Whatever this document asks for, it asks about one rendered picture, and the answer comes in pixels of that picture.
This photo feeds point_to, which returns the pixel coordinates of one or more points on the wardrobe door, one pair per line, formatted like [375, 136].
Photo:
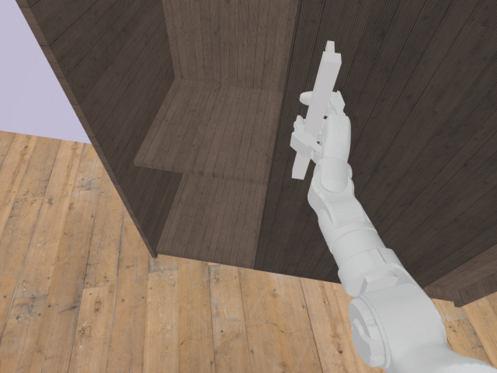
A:
[419, 83]
[474, 270]

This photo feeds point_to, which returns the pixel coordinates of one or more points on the right robot forearm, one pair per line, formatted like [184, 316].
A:
[364, 263]

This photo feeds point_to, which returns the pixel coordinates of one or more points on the robot right hand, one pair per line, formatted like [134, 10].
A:
[334, 134]

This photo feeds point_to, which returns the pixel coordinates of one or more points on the robot right upper arm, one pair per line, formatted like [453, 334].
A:
[398, 330]

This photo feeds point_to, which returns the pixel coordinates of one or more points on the handle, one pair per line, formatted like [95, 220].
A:
[324, 84]

